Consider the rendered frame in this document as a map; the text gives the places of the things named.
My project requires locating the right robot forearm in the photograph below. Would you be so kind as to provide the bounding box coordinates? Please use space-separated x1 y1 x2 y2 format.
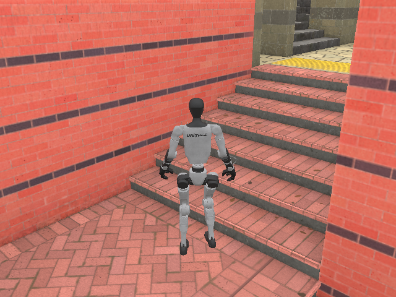
222 148 234 171

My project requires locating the robot right hand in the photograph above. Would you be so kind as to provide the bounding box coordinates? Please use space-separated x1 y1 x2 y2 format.
222 168 236 181

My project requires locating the left robot forearm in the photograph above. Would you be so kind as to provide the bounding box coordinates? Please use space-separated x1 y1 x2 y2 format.
161 149 173 170

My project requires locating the robot left hand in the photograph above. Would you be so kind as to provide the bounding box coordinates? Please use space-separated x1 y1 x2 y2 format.
159 166 173 179

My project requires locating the robot right upper arm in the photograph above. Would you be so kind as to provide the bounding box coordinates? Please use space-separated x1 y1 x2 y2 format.
210 124 227 158

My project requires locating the robot left thigh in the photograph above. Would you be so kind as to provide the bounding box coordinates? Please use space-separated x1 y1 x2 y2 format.
177 173 190 216

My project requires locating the robot torso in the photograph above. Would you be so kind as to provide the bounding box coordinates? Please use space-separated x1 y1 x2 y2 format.
183 124 212 186

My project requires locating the robot left upper arm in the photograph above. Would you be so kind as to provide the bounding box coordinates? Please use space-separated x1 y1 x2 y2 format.
167 125 184 159

